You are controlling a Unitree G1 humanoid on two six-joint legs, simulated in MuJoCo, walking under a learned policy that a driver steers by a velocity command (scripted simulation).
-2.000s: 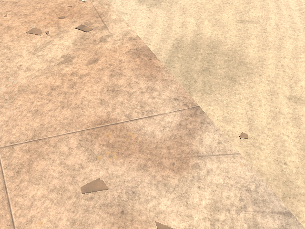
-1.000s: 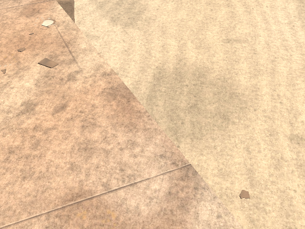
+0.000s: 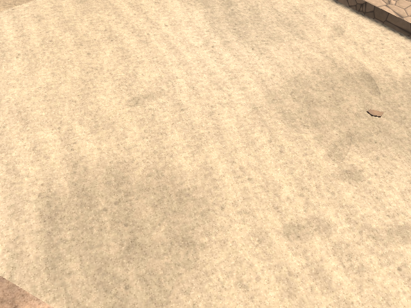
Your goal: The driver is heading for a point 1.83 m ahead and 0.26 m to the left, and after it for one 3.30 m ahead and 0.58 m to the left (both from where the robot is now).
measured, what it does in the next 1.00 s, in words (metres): goes down: right foot 0.13 m lower, then left foot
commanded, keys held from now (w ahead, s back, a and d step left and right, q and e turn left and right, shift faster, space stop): w+e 0.08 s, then w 0.12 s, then no key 0.36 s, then w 0.44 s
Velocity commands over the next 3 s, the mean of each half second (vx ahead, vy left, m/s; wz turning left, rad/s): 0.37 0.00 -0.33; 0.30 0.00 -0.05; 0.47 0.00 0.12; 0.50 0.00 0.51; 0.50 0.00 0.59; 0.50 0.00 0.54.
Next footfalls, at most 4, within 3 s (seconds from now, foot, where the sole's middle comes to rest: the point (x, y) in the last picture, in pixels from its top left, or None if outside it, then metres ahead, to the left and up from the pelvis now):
0.38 right None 0.40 -0.21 -0.91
0.84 left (187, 304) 0.54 0.03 -0.91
1.36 right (258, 230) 0.83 -0.26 -0.91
1.90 left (194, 170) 1.13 -0.01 -0.91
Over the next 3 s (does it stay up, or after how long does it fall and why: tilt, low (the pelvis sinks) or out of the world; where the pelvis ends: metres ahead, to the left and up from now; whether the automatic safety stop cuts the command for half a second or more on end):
stays up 1.51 0.13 -0.15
